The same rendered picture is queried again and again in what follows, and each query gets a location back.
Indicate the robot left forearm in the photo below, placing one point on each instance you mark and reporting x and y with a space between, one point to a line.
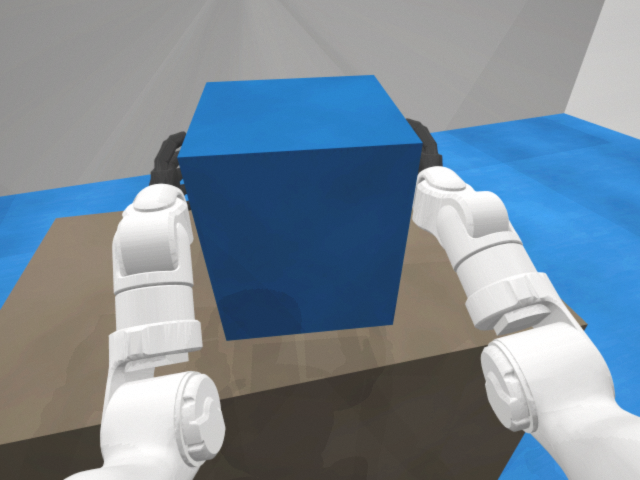
153 280

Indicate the robot right forearm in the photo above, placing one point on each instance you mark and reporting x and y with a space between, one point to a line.
504 290

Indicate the carton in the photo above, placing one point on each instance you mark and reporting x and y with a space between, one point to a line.
301 192

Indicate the left robot hand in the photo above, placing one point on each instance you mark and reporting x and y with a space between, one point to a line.
166 162

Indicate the right robot hand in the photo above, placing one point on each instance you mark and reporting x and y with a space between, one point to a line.
429 154

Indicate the right robot upper arm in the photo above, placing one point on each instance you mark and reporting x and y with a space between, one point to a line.
550 382

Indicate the pedestal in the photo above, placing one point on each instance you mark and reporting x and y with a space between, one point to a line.
397 402

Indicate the left robot upper arm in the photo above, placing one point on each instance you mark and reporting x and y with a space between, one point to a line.
161 428

